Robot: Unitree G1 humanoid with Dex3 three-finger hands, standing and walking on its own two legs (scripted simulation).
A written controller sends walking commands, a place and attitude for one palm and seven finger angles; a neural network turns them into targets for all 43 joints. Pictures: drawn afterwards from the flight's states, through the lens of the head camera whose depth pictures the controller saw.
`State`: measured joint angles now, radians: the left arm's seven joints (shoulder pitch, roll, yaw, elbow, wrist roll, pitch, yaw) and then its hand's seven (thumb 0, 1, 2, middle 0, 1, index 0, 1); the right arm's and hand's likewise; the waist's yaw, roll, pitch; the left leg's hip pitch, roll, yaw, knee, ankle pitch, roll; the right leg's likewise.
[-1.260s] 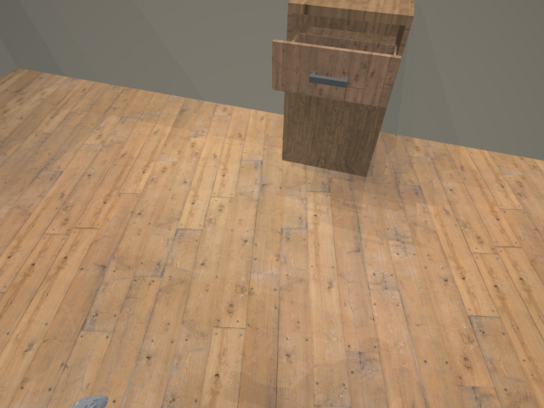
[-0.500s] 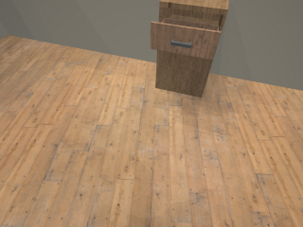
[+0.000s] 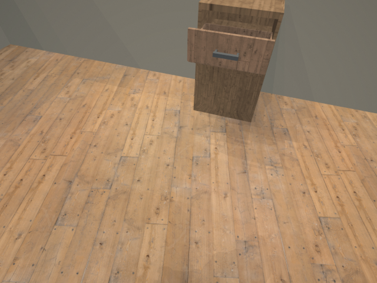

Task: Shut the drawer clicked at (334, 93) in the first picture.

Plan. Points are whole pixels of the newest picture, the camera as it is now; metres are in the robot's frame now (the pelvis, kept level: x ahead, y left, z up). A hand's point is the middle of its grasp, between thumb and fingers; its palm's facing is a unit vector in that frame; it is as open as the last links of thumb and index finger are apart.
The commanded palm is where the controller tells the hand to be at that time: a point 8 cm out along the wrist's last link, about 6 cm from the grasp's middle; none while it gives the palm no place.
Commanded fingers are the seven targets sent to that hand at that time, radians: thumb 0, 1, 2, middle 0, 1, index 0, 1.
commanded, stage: look at it before walking up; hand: left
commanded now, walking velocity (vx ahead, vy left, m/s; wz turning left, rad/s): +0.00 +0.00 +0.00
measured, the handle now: (226, 54) +1.20 -0.13 -0.08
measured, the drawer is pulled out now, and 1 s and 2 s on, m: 0.30 0.30 0.30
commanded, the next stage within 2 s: walk to a spot facing it in 0.18 s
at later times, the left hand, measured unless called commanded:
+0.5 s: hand out of the picture +0.05 +0.21 -0.18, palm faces -0.06 -0.96 -0.26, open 7.4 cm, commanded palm none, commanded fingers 0.00 0.90 0.90 -0.20 -0.30 -0.20 -0.30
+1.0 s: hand out of the picture +0.12 +0.15 -0.18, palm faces -0.11 -0.98 -0.15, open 7.4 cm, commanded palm none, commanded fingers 0.00 0.90 0.90 -0.20 -0.30 -0.20 -0.30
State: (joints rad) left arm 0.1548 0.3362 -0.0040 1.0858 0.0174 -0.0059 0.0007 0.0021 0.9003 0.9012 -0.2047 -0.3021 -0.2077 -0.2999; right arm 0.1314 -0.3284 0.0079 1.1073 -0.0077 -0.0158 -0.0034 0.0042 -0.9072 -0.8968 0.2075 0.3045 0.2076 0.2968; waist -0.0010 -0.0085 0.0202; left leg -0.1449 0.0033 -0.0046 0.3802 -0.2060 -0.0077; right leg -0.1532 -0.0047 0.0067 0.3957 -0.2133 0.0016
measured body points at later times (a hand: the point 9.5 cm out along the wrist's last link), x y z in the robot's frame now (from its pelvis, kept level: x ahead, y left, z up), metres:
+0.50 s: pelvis +0.03 -0.01 -0.01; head +0.02 +0.00 +0.44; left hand +0.05 +0.26 -0.16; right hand +0.06 -0.27 -0.15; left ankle +0.00 +0.12 -0.74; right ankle +0.00 -0.12 -0.74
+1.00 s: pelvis +0.20 -0.02 -0.02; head +0.23 -0.01 +0.43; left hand +0.13 +0.20 -0.17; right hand +0.28 -0.26 -0.15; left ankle +0.35 +0.06 -0.73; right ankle +0.03 -0.11 -0.74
